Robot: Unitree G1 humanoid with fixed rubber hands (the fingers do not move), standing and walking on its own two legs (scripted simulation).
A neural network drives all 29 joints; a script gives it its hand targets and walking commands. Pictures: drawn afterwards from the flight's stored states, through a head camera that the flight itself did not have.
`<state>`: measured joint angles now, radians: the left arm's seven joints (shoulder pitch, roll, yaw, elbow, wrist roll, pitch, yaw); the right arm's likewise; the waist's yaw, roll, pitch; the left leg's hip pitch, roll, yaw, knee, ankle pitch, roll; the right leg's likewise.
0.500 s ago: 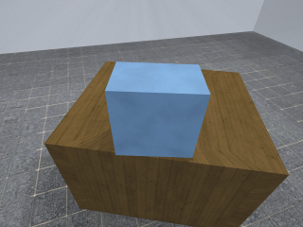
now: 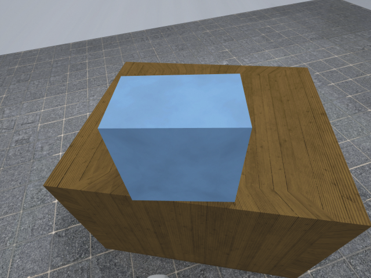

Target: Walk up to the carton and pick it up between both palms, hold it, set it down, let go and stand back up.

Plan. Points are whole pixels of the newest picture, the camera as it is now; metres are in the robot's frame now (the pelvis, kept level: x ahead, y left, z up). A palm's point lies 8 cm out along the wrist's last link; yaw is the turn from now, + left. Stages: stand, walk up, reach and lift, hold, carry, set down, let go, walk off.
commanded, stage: stand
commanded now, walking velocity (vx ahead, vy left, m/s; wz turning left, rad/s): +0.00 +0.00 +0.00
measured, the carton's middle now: (181, 142) +0.46 +0.04 +0.02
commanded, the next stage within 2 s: none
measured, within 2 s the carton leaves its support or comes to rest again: neither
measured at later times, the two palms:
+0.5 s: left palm out of the picture +0.10 +0.27 -0.12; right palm (295, 275) +0.18 -0.22 -0.12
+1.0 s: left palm out of the picture +0.08 +0.25 -0.13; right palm out of the picture +0.10 -0.23 -0.13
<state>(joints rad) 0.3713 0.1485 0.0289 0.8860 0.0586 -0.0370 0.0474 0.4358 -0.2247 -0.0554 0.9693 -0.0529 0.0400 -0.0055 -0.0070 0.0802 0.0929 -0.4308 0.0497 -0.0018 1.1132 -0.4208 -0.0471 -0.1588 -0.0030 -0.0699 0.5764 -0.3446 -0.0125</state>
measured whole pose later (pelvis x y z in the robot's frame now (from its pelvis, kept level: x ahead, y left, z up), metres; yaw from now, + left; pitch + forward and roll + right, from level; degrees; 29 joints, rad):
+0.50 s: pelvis +0.05 +0.01 +0.00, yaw +1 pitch -2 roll +0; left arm 0.29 0.24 -0.01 0.84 0.00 -0.01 0.00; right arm 0.13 -0.24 0.02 0.86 0.00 0.02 -0.01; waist 0.02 0.03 0.08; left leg -0.32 0.06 0.03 0.60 -0.24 -0.03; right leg -0.14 -0.02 -0.04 0.58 -0.41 0.01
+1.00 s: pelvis +0.07 +0.01 +0.01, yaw +3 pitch -2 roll +0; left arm 0.31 0.20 0.01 0.95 0.01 0.01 0.02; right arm 0.25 -0.20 -0.01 1.04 0.00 0.01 -0.01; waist -0.01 -0.01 0.06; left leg -0.27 0.04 0.00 0.52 -0.21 -0.03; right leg -0.05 -0.03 -0.08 0.46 -0.38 0.01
